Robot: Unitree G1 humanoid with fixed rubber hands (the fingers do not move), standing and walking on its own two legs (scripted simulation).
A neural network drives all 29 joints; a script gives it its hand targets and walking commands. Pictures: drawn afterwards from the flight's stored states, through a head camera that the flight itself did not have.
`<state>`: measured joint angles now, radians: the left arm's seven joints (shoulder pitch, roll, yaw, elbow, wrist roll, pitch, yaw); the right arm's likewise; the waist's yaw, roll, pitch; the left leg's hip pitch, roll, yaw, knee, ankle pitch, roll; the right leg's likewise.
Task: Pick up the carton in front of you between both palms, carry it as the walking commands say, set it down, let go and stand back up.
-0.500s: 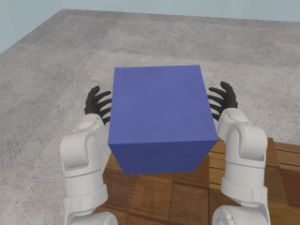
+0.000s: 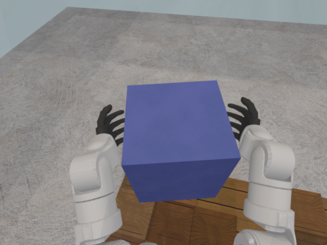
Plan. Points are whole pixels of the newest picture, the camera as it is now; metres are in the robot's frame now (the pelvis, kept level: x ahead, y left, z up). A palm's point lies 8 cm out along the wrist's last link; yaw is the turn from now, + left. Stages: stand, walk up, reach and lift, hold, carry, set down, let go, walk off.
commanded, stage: carry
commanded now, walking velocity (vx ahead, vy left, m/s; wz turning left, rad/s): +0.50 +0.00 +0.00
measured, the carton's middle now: (175, 146) +0.35 +0.03 +0.04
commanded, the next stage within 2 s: none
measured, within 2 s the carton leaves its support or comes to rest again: neither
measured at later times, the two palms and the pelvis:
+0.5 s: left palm (142, 63) +0.65 +0.14 +0.08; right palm (238, 67) +0.61 -0.17 +0.09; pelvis +0.31 +0.02 +0.00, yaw -1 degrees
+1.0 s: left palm (149, 18) +0.92 +0.14 +0.11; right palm (224, 15) +0.94 -0.16 +0.10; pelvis +0.61 -0.03 +0.00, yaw +0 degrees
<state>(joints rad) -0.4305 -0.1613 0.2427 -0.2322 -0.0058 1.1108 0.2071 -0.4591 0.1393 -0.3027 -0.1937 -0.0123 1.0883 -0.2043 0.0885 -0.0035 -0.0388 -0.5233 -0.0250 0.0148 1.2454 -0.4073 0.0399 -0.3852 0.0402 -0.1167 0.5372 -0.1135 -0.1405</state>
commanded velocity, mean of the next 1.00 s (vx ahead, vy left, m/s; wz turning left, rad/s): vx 0.50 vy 0.00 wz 0.00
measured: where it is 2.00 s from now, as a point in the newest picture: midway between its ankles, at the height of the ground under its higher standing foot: (179, 115)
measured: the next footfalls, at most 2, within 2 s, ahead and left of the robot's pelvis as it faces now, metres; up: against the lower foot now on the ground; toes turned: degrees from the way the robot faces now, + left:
left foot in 0.22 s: +0.31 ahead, +0.10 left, +0.00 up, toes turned +3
right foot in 0.64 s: +0.58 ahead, -0.11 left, +0.01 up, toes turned -6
